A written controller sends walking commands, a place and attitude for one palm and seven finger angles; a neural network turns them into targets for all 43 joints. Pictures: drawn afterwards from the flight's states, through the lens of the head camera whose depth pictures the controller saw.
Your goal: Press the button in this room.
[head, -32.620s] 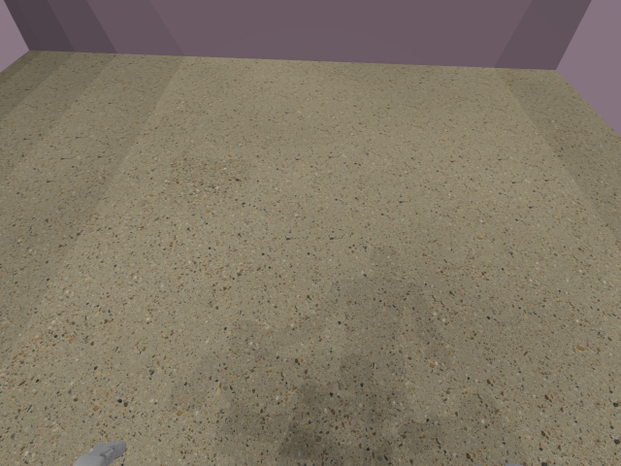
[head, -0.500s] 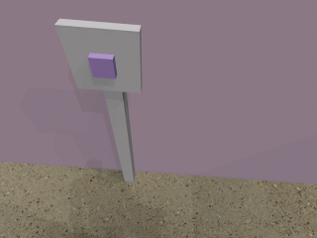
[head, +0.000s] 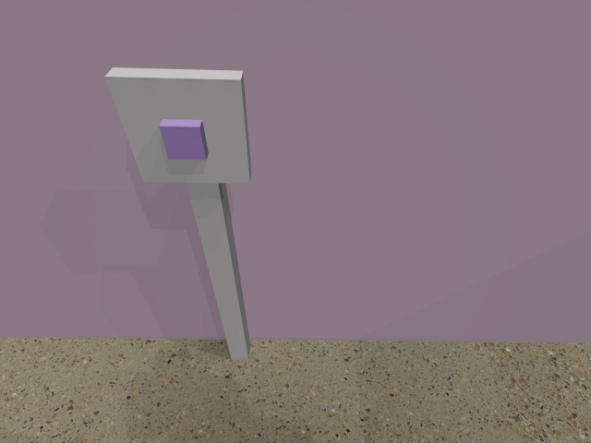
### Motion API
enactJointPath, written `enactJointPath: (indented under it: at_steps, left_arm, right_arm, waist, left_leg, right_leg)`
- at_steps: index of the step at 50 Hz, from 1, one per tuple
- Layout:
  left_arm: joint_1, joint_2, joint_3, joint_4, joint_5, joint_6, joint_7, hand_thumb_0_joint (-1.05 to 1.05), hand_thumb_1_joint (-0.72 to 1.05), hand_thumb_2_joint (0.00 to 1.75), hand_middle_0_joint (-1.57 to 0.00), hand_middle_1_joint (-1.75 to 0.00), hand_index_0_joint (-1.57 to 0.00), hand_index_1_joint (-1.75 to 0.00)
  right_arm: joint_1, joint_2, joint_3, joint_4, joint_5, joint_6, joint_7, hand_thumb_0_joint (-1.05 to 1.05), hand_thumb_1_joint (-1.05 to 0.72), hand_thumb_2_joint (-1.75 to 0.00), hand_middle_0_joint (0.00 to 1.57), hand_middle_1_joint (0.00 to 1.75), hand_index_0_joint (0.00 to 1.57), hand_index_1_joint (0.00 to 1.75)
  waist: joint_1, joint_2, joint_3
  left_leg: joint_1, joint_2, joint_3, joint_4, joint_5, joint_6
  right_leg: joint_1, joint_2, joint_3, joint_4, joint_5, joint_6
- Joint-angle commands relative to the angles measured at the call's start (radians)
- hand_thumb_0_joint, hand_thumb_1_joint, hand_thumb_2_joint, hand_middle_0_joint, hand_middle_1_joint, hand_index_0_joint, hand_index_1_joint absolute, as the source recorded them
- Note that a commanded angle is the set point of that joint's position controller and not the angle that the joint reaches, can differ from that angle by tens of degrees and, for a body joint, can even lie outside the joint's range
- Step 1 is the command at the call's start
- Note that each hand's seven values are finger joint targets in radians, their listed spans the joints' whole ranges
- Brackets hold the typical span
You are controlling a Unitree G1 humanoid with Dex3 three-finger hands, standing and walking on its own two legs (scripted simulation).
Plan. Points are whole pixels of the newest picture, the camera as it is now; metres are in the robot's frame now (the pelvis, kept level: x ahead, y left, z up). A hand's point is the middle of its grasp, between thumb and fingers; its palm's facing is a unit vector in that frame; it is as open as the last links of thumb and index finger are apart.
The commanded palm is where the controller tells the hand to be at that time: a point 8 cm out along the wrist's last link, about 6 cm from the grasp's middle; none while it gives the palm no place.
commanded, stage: come to a stop and stand still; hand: left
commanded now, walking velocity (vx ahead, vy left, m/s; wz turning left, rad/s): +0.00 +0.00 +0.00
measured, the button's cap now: (185, 138) +0.51 +0.20 +0.16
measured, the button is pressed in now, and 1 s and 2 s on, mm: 0 0 0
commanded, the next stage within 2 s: look again from close up in 0.22 s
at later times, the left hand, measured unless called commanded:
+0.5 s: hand out of the picture -0.01 +0.19 -0.17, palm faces +0.00 -0.98 -0.18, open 7.4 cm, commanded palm none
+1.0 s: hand out of the picture +0.09 +0.20 -0.13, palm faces +0.16 -0.96 -0.22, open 7.3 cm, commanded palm +0.12 +0.23 -0.05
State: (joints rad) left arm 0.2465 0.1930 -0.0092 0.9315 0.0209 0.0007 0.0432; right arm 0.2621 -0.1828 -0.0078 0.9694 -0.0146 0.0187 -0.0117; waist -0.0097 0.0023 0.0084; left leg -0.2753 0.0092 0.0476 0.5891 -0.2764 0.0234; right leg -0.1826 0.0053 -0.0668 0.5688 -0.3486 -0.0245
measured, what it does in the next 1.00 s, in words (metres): stands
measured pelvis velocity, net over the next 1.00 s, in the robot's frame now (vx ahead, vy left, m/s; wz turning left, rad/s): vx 0.02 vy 0.01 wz -0.01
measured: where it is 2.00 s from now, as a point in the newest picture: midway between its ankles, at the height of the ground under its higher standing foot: outside the picture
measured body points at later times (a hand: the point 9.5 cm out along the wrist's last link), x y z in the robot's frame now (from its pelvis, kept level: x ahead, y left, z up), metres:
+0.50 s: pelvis +0.01 +0.02 +0.01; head +0.02 +0.03 +0.46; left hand -0.01 +0.24 -0.15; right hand +0.01 -0.20 -0.15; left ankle +0.03 +0.10 -0.73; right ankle -0.02 -0.10 -0.73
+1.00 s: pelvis +0.02 +0.01 +0.01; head +0.04 +0.02 +0.46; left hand +0.08 +0.25 -0.11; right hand +0.06 -0.22 -0.14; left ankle +0.03 +0.10 -0.73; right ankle -0.02 -0.10 -0.73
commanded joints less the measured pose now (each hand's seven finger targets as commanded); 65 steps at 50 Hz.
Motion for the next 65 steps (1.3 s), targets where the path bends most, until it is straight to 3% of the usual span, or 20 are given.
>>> enactJointPath:
  at_steps: [1, 10, 22, 30, 45, 46, 47, 48, 49, 50, 51, 53, 54, 55, 56, 57, 58, 60, 63, 65]
  left_arm:
    - [0.033, 0.123, 0.028, -0.045, -0.007, -0.01, -0.002, 0.0, 0.9, 0.9, -0.2, -0.3, -0.2, -0.3]
    - [0.068, 0.106, 0.022, 0.002, -0.009, -0.014, -0.009, 0.0, 0.9, 0.9, -0.2, -0.3, -0.2, -0.3]
    - [0.121, 0.069, 0.008, 0.109, -0.01, -0.021, -0.005, 0.0, 0.9, 0.9, -0.2, -0.3, -0.2, -0.3]
    - [0.129, 0.064, 0.005, 0.143, -0.007, -0.025, -0.001, 0.0, 0.9, 0.9, -0.2, -0.3, -0.2, -0.3]
    - [0.111, 0.07, 0.009, 0.149, -0.006, -0.021, -0.002, 0.0, 0.9, 0.9, -0.2, -0.3, -0.2, -0.3]
    - [0.181, 0.074, 0.009, 0.162, 0.01, -0.046, 0.036, 0.0, 0.9, 0.9, -0.2, -0.3, -0.2, -0.3]
    - [-0.519, 0.305, 0.149, -1.439, -0.203, -0.242, 0.041, 0.0, 0.9, 0.9, -0.23, -0.33, -0.23, -0.33]
    - [-0.099, 0.241, 0.139, -1.211, -0.121, -0.185, 0.084, 0.0, 0.9, 0.9, -0.25, -0.36, -0.25, -0.36]
    - [-0.062, 0.145, 0.079, -1.118, -0.136, -0.133, 0.134, 0.0, 0.9, 0.9, -0.28, -0.39, -0.28, -0.39]
    - [0.243, -0.088, -0.038, -0.88, -0.15, -0.038, 0.12, 0.0, 0.9, 0.9, -0.31, -0.42, -0.31, -0.42]
    - [0.073, -0.077, -0.052, -1.089, -0.194, -0.068, 0.094, 0.0, 0.9, 0.9, -0.34, -0.45, -0.34, -0.45]
    - [0.114, 0.003, 0.039, -1.036, -0.167, -0.159, 0.062, 0.0, 0.9, 0.9, -0.39, -0.51, -0.39, -0.51]
    - [0.273, -0.017, 0.071, -0.923, -0.174, -0.193, 0.03, 0.0, 0.9, 0.9, -0.42, -0.54, -0.42, -0.54]
    - [0.341, -0.046, 0.07, -0.849, -0.182, -0.247, -0.015, 0.0, 0.9, 0.9, -0.45, -0.57, -0.45, -0.57]
    - [0.433, -0.074, 0.079, -0.78, -0.202, -0.308, -0.071, 0.0, 0.9, 0.9, -0.47, -0.6, -0.47, -0.6]
    - [0.477, -0.06, 0.113, -0.772, -0.227, -0.379, -0.135, 0.0, 0.9, 0.9, -0.5, -0.63, -0.5, -0.63]
    - [0.505, -0.048, 0.128, -0.793, -0.251, -0.445, -0.206, 0.0, 0.9, 0.9, -0.53, -0.66, -0.53, -0.66]
    - [0.514, 0.048, 0.231, -0.778, -0.286, -0.511, -0.32, 0.0, 0.9, 0.9, -0.58, -0.72, -0.58, -0.72]
    - [0.407, 0.147, 0.306, -0.986, -0.297, -0.47, -0.338, 0.0, 0.9, 0.9, -0.67, -0.81, -0.67, -0.81]
    - [0.268, 0.166, 0.312, -1.162, -0.309, -0.477, -0.29, 0.0, 0.9, 0.9, -0.72, -0.87, -0.72, -0.87]
  right_arm:
    - [0.013, -0.098, -0.01, -0.052, -0.009, -0.021, 0.002, 0.0, -0.9, -0.9, 0.2, 0.3, 0.2, 0.3]
    - [0.058, -0.108, -0.002, -0.004, -0.006, -0.035, -0.001, 0.0, -0.9, -0.9, 0.2, 0.3, 0.2, 0.3]
    - [0.076, -0.087, 0.005, 0.076, 0.006, -0.05, -0.014, 0.0, -0.9, -0.9, 0.2, 0.3, 0.2, 0.3]
    - [0.053, -0.083, 0.006, 0.103, 0.009, -0.053, -0.018, 0.0, -0.9, -0.9, 0.2, 0.3, 0.2, 0.3]
    - [0.023, -0.089, 0.009, 0.115, 0.006, -0.05, -0.02, 0.0, -0.9, -0.9, 0.2, 0.3, 0.2, 0.3]
    - [-0.044, -0.104, 0.005, 0.046, 0.013, -0.057, -0.014, 0.0, -0.9, -0.9, 0.2, 0.3, 0.2, 0.3]
    - [0.031, -0.263, -0.039, -0.293, 0.055, -0.196, -0.048, 0.0, -0.9, -0.9, 0.2, 0.3, 0.2, 0.3]
    - [-0.061, -0.154, 0.011, -0.236, 0.048, -0.292, -0.079, 0.0, -0.9, -0.9, 0.2, 0.3, 0.2, 0.3]
    - [-0.061, -0.152, -0.013, -0.165, 0.044, -0.312, -0.085, 0.0, -0.9, -0.9, 0.2, 0.3, 0.2, 0.3]
    - [-0.019, -0.114, -0.017, -0.165, 0.062, -0.303, -0.066, 0.0, -0.9, -0.9, 0.2, 0.3, 0.2, 0.3]
    - [-0.053, -0.156, -0.024, -0.263, 0.071, -0.308, -0.058, 0.0, -0.9, -0.9, 0.2, 0.3, 0.2, 0.3]
    - [-0.072, -0.184, -0.048, -0.307, 0.038, -0.323, -0.06, 0.0, -0.9, -0.9, 0.2, 0.3, 0.2, 0.3]
    - [-0.087, -0.185, -0.057, -0.336, 0.032, -0.318, -0.051, 0.0, -0.9, -0.9, 0.2, 0.3, 0.2, 0.3]
    - [-0.09, -0.18, -0.059, -0.352, 0.024, -0.307, -0.041, 0.0, -0.9, -0.9, 0.2, 0.3, 0.2, 0.3]
    - [-0.124, -0.178, -0.068, -0.376, 0.019, -0.298, -0.033, 0.0, -0.9, -0.9, 0.2, 0.3, 0.2, 0.3]
    - [-0.143, -0.177, -0.077, -0.393, 0.018, -0.29, -0.023, 0.0, -0.9, -0.9, 0.2, 0.3, 0.2, 0.3]
    - [-0.163, -0.18, -0.085, -0.425, 0.02, -0.288, -0.011, 0.0, -0.9, -0.9, 0.2, 0.3, 0.2, 0.3]
    - [-0.185, -0.189, -0.094, -0.487, 0.034, -0.278, 0.008, 0.0, -0.9, -0.9, 0.2, 0.3, 0.2, 0.3]
    - [-0.225, -0.173, -0.082, -0.587, 0.046, -0.249, -0.012, 0.0, -0.9, -0.9, 0.2, 0.3, 0.2, 0.3]
    - [-0.22, -0.15, -0.073, -0.615, 0.045, -0.235, -0.031, 0.0, -0.9, -0.9, 0.2, 0.3, 0.2, 0.3]
  waist:
    - [0.003, 0.002, 0.115]
    - [0.012, 0.024, 0.034]
    - [0.013, 0.027, 0.041]
    - [0.013, -0.013, 0.045]
    - [0.017, 0.005, 0.054]
    - [0.041, -0.026, 0.077]
    - [-0.092, 0.173, -0.454]
    - [0.015, 0.343, -0.449]
    - [-0.019, 0.262, -0.352]
    - [-0.031, 0.16, -0.195]
    - [-0.03, 0.113, -0.077]
    - [-0.046, -0.041, -0.027]
    - [-0.009, -0.109, -0.021]
    - [0.0, -0.221, -0.021]
    - [0.032, -0.306, -0.016]
    - [0.048, -0.346, -0.041]
    - [0.066, -0.322, -0.067]
    - [0.083, -0.2, -0.126]
    - [0.098, -0.002, -0.25]
    - [0.069, 0.063, -0.268]
  left_leg:
    - [-0.061, 0.061, -0.119, -0.189, -0.105, 0.028]
    - [-0.055, 0.083, -0.159, -0.236, -0.1, 0.04]
    - [0.022, 0.094, -0.14, -0.223, 0.1, 0.045]
    - [0.066, 0.091, -0.12, -0.201, 0.208, 0.042]
    - [0.078, 0.089, -0.118, -0.206, 0.24, 0.037]
    - [0.042, 0.093, -0.094, -0.002, 0.411, 0.004]
    - [0.372, 0.005, -0.082, -0.122, 0.502, 0.005]
    - [0.49, 0.066, -0.088, -0.175, 0.656, -0.002]
    - [0.337, 0.063, -0.095, -0.17, 0.56, -0.045]
    - [0.256, 0.062, -0.113, -0.186, 0.457, -0.027]
    - [0.151, 0.057, -0.126, -0.166, 0.355, -0.022]
    - [0.02, 0.014, -0.108, -0.067, 0.167, -0.009]
    - [-0.043, 0.002, -0.095, -0.028, 0.161, -0.008]
    - [-0.1, 0.006, -0.096, 0.019, 0.175, -0.015]
    - [-0.186, 0.002, -0.079, 0.069, 0.153, -0.02]
    - [-0.255, -0.003, -0.068, 0.107, 0.126, -0.027]
    - [-0.299, -0.012, -0.054, 0.139, 0.108, -0.032]
    - [-0.332, -0.033, -0.028, 0.189, 0.094, -0.039]
    - [-0.326, -0.049, 0.018, 0.223, 0.074, -0.018]
    - [-0.324, -0.041, 0.011, 0.244, -0.001, -0.011]
  right_leg:
    - [-0.116, -0.098, 0.145, -0.219, -0.151, -0.042]
    - [-0.042, -0.085, 0.11, -0.181, -0.071, -0.033]
    - [-0.022, -0.095, 0.095, -0.177, 0.09, -0.018]
    - [-0.018, -0.108, 0.096, -0.183, 0.17, -0.012]
    - [0.003, -0.11, 0.094, -0.189, 0.191, -0.011]
    - [-0.04, -0.153, 0.152, -0.205, 0.566, 0.011]
    - [0.012, -0.06, 0.037, -0.083, 0.548, -0.008]
    - [-0.056, -0.012, 0.02, 0.011, 0.272, -0.023]
    - [-0.101, -0.012, -0.004, 0.025, 0.12, -0.007]
    - [-0.181, -0.012, -0.02, 0.03, 0.067, 0.003]
    - [-0.18, -0.022, -0.029, 0.0, 0.078, 0.006]
    - [-0.241, -0.008, -0.04, -0.057, 0.103, 0.005]
    - [-0.257, -0.002, -0.047, -0.041, 0.109, 0.003]
    - [-0.309, 0.009, -0.062, 0.015, 0.13, 0.007]
    - [-0.349, 0.013, -0.061, 0.071, 0.14, 0.011]
    - [-0.365, 0.011, -0.053, 0.117, 0.149, 0.013]
    - [-0.365, 0.003, -0.035, 0.149, 0.174, 0.014]
    - [-0.315, -0.026, 0.017, 0.182, 0.234, 0.01]
    - [-0.274, -0.04, 0.074, 0.188, 0.192, 0.014]
    - [-0.325, -0.039, 0.129, 0.155, 0.029, 0.022]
